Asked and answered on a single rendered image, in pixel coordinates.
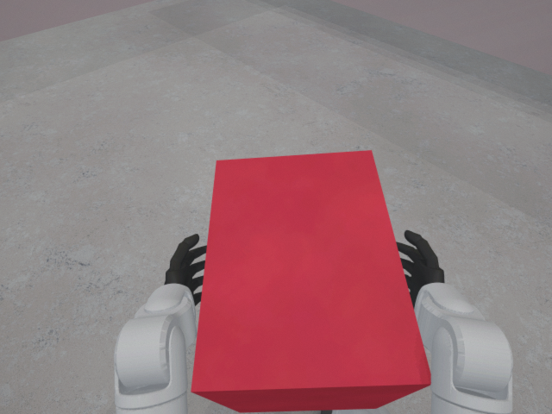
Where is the right robot forearm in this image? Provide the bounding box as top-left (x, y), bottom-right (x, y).
top-left (414, 283), bottom-right (513, 414)

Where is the carton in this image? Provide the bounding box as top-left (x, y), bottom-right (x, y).
top-left (191, 150), bottom-right (431, 413)

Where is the robot left hand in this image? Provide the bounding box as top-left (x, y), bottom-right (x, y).
top-left (164, 234), bottom-right (207, 306)

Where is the left robot forearm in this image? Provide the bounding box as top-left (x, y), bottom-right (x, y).
top-left (114, 284), bottom-right (198, 414)

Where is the robot right hand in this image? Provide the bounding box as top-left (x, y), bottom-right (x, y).
top-left (396, 230), bottom-right (445, 309)

